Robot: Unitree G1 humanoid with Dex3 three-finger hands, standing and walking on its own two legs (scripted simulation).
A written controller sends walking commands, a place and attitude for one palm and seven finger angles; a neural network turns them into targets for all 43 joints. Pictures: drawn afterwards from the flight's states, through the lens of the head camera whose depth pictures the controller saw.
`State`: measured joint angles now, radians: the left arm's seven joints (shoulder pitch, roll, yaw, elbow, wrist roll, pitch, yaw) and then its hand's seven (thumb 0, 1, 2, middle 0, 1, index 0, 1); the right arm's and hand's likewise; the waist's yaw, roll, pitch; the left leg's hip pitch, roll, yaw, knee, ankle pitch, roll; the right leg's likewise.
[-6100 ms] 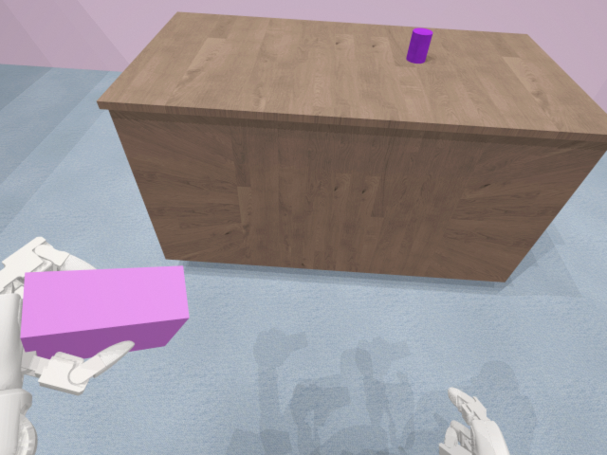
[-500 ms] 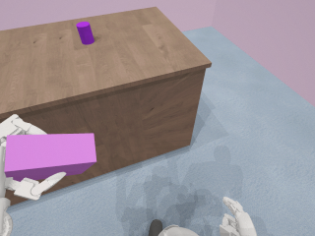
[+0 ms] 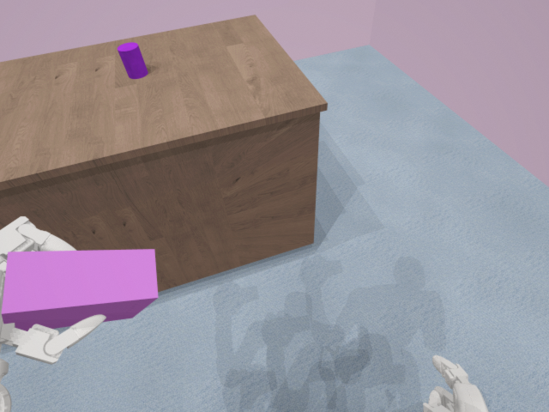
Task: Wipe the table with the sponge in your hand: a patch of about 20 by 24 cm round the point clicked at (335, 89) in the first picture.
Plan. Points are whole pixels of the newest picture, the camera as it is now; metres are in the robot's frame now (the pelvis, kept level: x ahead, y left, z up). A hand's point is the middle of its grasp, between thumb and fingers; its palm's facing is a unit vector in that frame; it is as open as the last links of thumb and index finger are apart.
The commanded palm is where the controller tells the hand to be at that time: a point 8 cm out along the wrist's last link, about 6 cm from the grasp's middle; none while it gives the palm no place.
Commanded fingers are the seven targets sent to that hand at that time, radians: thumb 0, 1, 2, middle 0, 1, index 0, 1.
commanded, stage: come to a stop and stand still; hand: left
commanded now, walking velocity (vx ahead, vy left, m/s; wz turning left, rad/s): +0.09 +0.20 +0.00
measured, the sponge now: (104, 289) +0.23 +0.19 +0.14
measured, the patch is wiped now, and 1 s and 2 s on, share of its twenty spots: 0.00 0.00 0.00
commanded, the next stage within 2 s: none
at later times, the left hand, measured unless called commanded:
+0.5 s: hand (90, 350) +0.16 +0.17 +0.16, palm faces +0.41 -0.78 -0.47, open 9.9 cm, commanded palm +0.10 +0.22 +0.17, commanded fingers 0.00 0.10 1.30 -1.20 -1.60 -1.20 -1.60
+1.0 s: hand (28, 372) +0.15 +0.23 +0.15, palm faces +0.40 -0.83 -0.38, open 9.9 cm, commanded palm +0.10 +0.27 +0.17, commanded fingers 0.00 0.10 1.30 -1.20 -1.60 -1.20 -1.60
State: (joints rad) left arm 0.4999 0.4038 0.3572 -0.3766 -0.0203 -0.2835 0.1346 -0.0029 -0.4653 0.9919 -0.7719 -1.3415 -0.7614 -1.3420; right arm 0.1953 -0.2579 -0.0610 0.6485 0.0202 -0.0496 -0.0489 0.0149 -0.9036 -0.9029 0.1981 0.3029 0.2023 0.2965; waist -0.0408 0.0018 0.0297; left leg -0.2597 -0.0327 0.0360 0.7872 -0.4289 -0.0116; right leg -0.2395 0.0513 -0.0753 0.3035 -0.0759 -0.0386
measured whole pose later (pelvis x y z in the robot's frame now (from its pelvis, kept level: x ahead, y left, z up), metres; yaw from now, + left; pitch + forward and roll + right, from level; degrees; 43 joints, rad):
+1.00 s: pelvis -0.06 -0.01 -0.01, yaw +0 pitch -1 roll +0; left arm 0.47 0.37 0.32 -0.45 0.00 -0.23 0.15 0.00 -0.47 0.99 -0.77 -1.34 -0.76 -1.34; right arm 0.23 -0.19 0.00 0.60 0.01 -0.05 -0.06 0.01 -0.90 -0.90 0.20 0.30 0.20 0.30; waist 0.02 -0.04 0.01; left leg -0.14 -0.01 0.05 0.45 -0.29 0.02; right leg -0.31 0.02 -0.06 0.50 -0.24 -0.01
